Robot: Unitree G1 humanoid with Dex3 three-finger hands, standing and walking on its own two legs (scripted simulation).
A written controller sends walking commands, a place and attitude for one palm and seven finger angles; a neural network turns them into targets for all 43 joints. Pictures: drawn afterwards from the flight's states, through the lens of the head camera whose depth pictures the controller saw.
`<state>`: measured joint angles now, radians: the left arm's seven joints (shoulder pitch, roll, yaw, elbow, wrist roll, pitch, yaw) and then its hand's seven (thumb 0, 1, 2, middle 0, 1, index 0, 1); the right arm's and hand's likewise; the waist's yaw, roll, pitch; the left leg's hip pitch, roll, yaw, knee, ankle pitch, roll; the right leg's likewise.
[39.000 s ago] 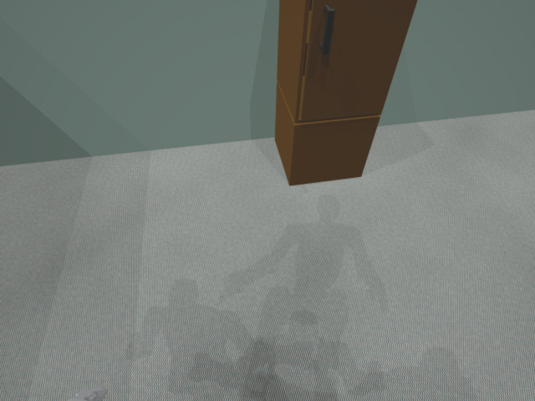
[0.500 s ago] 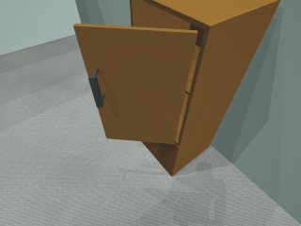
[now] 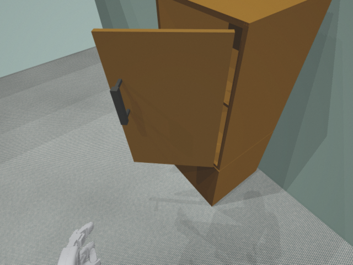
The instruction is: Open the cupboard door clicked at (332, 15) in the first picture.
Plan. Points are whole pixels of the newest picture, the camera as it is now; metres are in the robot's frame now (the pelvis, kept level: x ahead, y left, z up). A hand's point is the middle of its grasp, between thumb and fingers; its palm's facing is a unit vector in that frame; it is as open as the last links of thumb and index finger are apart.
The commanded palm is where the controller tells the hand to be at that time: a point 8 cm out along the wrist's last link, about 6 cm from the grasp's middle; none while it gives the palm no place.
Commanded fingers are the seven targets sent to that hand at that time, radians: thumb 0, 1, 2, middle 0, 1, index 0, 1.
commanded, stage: raise the hand with hooked fingers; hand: left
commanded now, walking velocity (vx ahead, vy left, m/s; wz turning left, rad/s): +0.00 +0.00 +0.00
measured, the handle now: (122, 102) +0.57 +0.19 +0.04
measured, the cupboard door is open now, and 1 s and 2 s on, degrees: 47 47 47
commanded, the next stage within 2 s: move the hooked fingers beside the handle in 1.94 s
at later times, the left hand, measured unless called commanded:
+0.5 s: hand (94, 244) +0.18 +0.19 -0.01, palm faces -0.07 -1.00 -0.06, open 10.0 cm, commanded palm +0.16 +0.25 -0.01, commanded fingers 0.00 0.11 0.56 -0.26 -0.81 -0.26 -0.81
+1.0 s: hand (69, 213) +0.23 +0.25 +0.02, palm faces -0.05 -1.00 -0.05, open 13.0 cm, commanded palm +0.21 +0.30 +0.03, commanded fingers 0.00 -0.48 0.31 -0.30 -1.18 -0.30 -1.18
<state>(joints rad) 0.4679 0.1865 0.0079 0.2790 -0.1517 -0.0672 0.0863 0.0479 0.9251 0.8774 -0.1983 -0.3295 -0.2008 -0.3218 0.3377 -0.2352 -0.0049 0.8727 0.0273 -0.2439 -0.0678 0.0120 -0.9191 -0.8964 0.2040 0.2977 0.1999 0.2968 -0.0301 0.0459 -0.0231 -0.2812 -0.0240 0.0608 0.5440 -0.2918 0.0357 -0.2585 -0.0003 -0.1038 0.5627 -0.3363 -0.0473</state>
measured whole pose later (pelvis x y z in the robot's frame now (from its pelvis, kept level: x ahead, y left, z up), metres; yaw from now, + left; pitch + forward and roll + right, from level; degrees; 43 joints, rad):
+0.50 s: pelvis -0.04 -0.01 -0.07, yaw +1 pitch +12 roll -3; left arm 0.31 0.26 0.16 0.06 -0.28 -0.42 -0.37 0.01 0.33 0.65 -0.24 -0.67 -0.24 -0.66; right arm 0.19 -0.22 0.05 0.54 0.02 -0.21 -0.04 0.01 -0.90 -0.90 0.20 0.30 0.20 0.30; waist 0.03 0.03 -0.10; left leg -0.82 0.03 -0.01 1.10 -0.48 0.03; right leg -0.75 0.02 -0.18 1.03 -0.49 -0.08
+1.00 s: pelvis -0.02 +0.02 -0.04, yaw -1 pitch +9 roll -2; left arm 0.19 0.33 0.30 0.18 -0.33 -0.32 -0.41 0.00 -0.25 0.40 -0.28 -1.04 -0.28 -1.04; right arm 0.27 -0.29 0.02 0.56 0.04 -0.25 -0.06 0.01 -0.90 -0.90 0.20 0.30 0.20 0.30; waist -0.01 0.02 -0.08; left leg -0.63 0.01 0.05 0.90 -0.42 0.06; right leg -0.58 0.01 -0.12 0.84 -0.42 -0.03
